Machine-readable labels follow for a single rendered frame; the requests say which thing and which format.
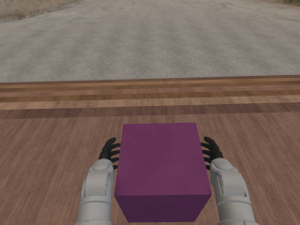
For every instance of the carton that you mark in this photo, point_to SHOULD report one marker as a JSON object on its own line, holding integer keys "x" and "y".
{"x": 161, "y": 173}

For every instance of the right robot hand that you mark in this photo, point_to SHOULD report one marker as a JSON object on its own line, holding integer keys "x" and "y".
{"x": 213, "y": 153}

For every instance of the left robot forearm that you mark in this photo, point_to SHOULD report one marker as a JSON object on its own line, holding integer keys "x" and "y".
{"x": 97, "y": 195}

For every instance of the left robot hand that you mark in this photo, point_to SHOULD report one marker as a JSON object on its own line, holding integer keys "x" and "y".
{"x": 107, "y": 152}

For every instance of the right robot forearm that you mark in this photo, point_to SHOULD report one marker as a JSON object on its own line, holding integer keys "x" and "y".
{"x": 231, "y": 192}

